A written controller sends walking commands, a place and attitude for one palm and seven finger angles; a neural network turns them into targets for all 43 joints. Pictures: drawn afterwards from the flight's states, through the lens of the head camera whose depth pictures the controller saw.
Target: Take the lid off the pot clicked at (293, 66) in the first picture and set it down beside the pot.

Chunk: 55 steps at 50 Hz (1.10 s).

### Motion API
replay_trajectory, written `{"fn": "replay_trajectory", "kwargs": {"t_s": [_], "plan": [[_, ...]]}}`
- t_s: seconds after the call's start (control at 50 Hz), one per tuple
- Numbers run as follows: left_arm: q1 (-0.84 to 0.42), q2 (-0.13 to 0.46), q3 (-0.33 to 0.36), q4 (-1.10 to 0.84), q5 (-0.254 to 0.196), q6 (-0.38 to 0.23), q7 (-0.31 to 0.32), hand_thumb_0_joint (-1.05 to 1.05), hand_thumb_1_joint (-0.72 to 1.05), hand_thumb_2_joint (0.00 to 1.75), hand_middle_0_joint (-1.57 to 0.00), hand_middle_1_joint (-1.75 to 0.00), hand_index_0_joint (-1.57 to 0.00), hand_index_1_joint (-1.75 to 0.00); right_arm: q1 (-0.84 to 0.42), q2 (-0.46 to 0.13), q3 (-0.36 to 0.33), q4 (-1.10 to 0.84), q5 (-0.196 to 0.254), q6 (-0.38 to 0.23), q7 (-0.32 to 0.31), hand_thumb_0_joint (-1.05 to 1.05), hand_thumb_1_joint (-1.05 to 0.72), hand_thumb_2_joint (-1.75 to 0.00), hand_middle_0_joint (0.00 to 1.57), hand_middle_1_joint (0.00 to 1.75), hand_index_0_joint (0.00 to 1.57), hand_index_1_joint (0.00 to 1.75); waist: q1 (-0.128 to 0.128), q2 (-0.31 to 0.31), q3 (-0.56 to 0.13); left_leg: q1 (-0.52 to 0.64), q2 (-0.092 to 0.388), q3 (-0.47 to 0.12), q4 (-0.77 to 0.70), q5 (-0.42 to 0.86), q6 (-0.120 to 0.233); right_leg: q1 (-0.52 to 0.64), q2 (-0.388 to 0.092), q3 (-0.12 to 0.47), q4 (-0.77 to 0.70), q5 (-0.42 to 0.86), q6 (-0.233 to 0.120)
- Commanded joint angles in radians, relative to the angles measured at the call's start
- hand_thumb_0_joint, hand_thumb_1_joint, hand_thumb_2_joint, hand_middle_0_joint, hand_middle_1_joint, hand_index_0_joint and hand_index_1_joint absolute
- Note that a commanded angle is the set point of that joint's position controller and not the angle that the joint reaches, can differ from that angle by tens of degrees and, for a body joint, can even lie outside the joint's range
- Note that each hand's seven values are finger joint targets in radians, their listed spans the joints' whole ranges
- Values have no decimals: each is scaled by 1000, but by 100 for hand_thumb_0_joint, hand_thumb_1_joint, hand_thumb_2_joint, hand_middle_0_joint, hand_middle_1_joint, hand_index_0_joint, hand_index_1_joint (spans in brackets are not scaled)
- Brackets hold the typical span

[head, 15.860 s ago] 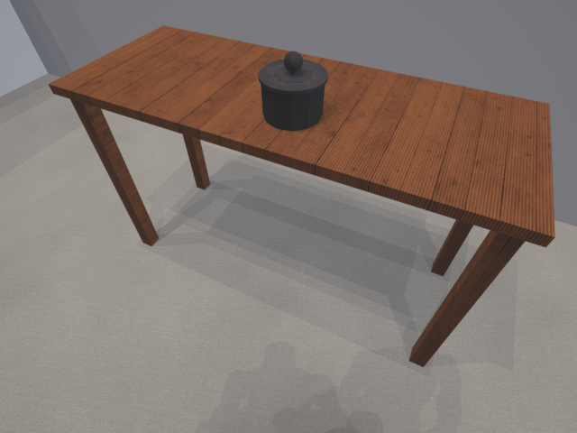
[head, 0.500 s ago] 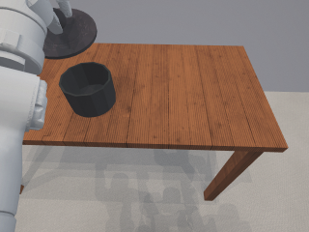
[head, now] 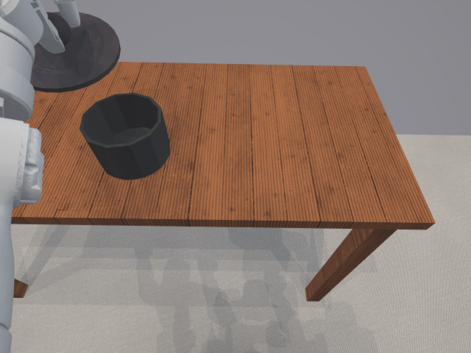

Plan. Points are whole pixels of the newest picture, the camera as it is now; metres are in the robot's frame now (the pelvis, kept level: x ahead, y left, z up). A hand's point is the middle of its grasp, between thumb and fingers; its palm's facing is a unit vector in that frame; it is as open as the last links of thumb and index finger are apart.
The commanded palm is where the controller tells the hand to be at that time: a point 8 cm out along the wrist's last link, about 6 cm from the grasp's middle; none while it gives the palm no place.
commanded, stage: move the lid sideways beside the pot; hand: left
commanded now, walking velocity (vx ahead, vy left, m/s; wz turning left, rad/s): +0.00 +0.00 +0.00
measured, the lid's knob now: (53, 30) +0.54 +0.21 +0.26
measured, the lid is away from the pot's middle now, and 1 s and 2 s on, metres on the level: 0.04 0.16 0.22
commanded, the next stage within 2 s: none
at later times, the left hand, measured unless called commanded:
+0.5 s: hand out of the picture +0.50 +0.27 +0.29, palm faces -0.25 -0.10 -0.96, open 7.1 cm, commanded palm +0.53 +0.27 +0.36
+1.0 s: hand out of the picture +0.49 +0.32 +0.28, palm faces -0.26 -0.12 -0.96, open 7.1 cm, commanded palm +0.54 +0.32 +0.36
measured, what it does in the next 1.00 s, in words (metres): stands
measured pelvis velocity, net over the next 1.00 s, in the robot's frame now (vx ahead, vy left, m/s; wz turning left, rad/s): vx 0.00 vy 0.01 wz -0.01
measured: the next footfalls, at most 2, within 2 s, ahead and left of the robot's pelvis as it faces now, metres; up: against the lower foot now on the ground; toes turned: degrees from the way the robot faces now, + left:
none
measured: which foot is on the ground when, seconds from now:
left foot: down 0.00-1.00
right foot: down 0.00-1.00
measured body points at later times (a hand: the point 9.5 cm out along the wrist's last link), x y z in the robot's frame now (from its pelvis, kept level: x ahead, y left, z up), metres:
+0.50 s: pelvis +0.00 +0.01 +0.00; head +0.06 +0.01 +0.45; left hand +0.51 +0.27 +0.34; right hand +0.01 -0.27 -0.12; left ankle -0.02 +0.09 -0.74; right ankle -0.03 -0.13 -0.74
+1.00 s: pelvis +0.00 +0.01 +0.00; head +0.08 +0.01 +0.44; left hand +0.50 +0.32 +0.33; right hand +0.00 -0.27 -0.12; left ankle -0.02 +0.09 -0.74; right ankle -0.03 -0.13 -0.74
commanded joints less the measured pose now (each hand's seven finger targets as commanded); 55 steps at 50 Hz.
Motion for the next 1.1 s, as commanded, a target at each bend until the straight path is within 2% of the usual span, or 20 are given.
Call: {"fn": "replay_trajectory", "kwargs": {"t_s": [0.0, 0.12, 0.14, 0.2, 0.32, 0.38, 0.42, 0.48, 0.52, 0.56, 0.6, 0.72, 0.74, 0.78, 0.82, 0.86, 0.92, 0.98, 1.02, 1.08], "plan": [[-643, 206, 35, -216, 12, -12, 46, 0, 81, 64, -94, -111, -90, -109, 65, -164, -54, -58, 2, -19, -18, 0, -90, -90, 20, 30, 20, 30, -5, 3, -443, 378, -14, -39, 50, 497, 46, 41, 49, -43, -8, 376, -32], [-654, 196, 24, -293, -8, -42, 46, 0, 81, 64, -94, -111, -90, -109, 83, -166, -61, -52, 2, -30, -20, 0, -90, -90, 20, 30, 20, 30, -2, 89, -493, 458, -5, -55, 65, 617, 35, 17, 49, -46, -10, 388, -37], [-655, 255, 68, -282, 10, -45, 47, 0, 81, 64, -94, -111, -90, -109, 80, -166, -60, -43, -2, -30, -18, 0, -90, -90, 20, 30, 20, 30, 5, 65, -498, 453, -4, -58, 68, 608, 37, 20, 55, -44, -4, 373, -31], [-594, 243, 50, -182, 2, -38, 37, 0, 81, 64, -94, -111, -90, -109, 78, -169, -53, -38, 6, -19, -18, 0, -90, -90, 20, 30, 20, 30, -2, 9, -411, 365, -12, -40, 52, 483, 42, 28, 51, -52, -14, 348, -30], [-591, 284, 59, -236, 3, -61, 41, 0, 81, 64, -94, -111, -90, -109, 82, -170, -53, -59, 9, -14, -21, 0, -90, -90, 20, 30, 20, 30, 6, 75, -454, 403, -4, -44, 66, 603, 35, 41, 47, -48, -5, 398, -35], [-593, 343, 88, -216, 18, -63, 35, 0, 81, 64, -94, -111, -90, -109, 67, -170, -49, -61, 12, -5, -22, 0, -90, -90, 20, 30, 20, 30, 9, 30, -431, 352, -7, -27, 59, 506, 45, 63, 49, -44, -4, 377, -29], [-579, 279, 37, -231, -2, -65, 32, 0, 81, 64, -94, -111, -90, -109, 68, -171, -49, -64, 20, -3, -22, 0, -90, -90, 20, 30, 20, 30, 7, 91, -426, 390, 3, -35, 60, 569, 35, 25, 46, -50, -9, 371, -34], [-597, 351, 79, -227, 22, -70, 34, 0, 81, 64, -94, -111, -90, -109, 72, -171, -45, -58, 19, -6, -26, 0, -90, -90, 20, 30, 20, 30, 8, 86, -433, 388, 2, -35, 59, 513, 42, 28, 55, -51, -10, 323, -32], [-600, 306, 46, -264, 2, -79, 31, 0, 81, 64, -94, -111, -90, -109, 81, -171, -51, -57, 21, -12, -31, 0, -90, -90, 20, 30, 20, 30, 6, 121, -457, 427, 8, -38, 71, 582, 38, 20, 50, -54, -11, 352, -34], [-554, 361, 80, -194, 16, -84, 27, 0, 81, 64, -94, -111, -90, -109, 78, -171, -40, -48, 24, -8, -33, 0, -90, -90, 20, 30, 20, 30, 6, 56, -408, 367, 3, -32, 61, 489, 45, 26, 57, -57, -12, 316, -27], [-560, 326, 43, -186, 2, -84, 23, 0, 81, 64, -94, -111, -90, -109, 70, -174, -39, -42, 33, -7, -38, 0, -90, -90, 20, 30, 20, 30, 0, 64, -374, 343, 3, -23, 41, 398, 44, 15, 54, -60, -21, 270, -29], [-565, 362, 52, -254, -16, -117, 22, 0, 81, 64, -94, -111, -90, -109, 87, -178, -36, -39, 40, -21, -52, 0, -90, -90, 20, 30, 20, 30, 4, 129, -413, 393, 8, -27, 55, 487, 42, 31, 51, -59, -16, 315, -33], [-578, 424, 100, -260, -1, -121, 23, 0, 81, 64, -94, -111, -90, -109, 88, -179, -35, -32, 36, -19, -51, 0, -90, -90, 20, 30, 20, 30, 12, 97, -428, 387, 10, -32, 59, 487, 43, 48, 58, -58, -7, 314, -27], [-535, 414, 81, -196, -3, -124, 17, 0, 81, 64, -94, -111, -90, -109, 91, -176, -30, -35, 43, -16, -53, 0, -90, -90, 20, 30, 20, 30, 4, 60, -383, 333, 3, -19, 50, 418, 49, 53, 56, -60, -10, 298, -25], [-540, 414, 73, -233, -17, -134, 17, 0, 81, 64, -94, -111, -90, -109, 91, -184, -31, -38, 47, -14, -53, 0, -90, -90, 20, 30, 20, 30, 8, 130, -394, 365, 9, -22, 55, 481, 41, 47, 49, -57, -9, 324, -32], [-578, 499, 128, -268, 8, -140, 20, 0, 81, 64, -94, -111, -90, -109, 93, -183, -32, -39, 37, -11, -51, 0, -90, -90, 20, 30, 20, 30, 16, 115, -431, 370, 6, -22, 69, 502, 49, 71, 56, -53, 2, 343, -25], [-513, 440, 86, -215, -8, -140, 11, 0, 81, 64, -94, -111, -90, -109, 111, -181, -33, -43, 47, -7, -48, 0, -90, -90, 20, 30, 20, 30, 10, 138, -399, 397, 15, -31, 81, 617, 38, 35, 57, -61, 0, 374, -25], [-533, 508, 125, -207, 14, -137, 12, 0, 81, 64, -94, -111, -90, -109, 109, -184, -30, -43, 43, 5, -42, 0, -90, -90, 20, 30, 20, 30, 13, 102, -405, 360, 10, -23, 83, 562, 46, 58, 62, -58, 6, 364, -20], [-512, 435, 74, -202, -4, -135, 6, 0, 81, 64, -94, -111, -90, -109, 115, -184, -33, -45, 50, 4, -43, 0, -90, -90, 20, 30, 20, 30, 11, 148, -394, 397, 18, -31, 88, 626, 37, 23, 59, -65, 2, 367, -25], [-491, 510, 112, -159, 15, -134, 7, 0, 81, 64, -94, -111, -90, -109, 114, -184, -23, -44, 50, 11, -43, 0, -90, -90, 20, 30, 20, 30, 8, 72, -372, 325, 8, -10, 86, 517, 49, 56, 64, -59, 6, 356, -17]]}}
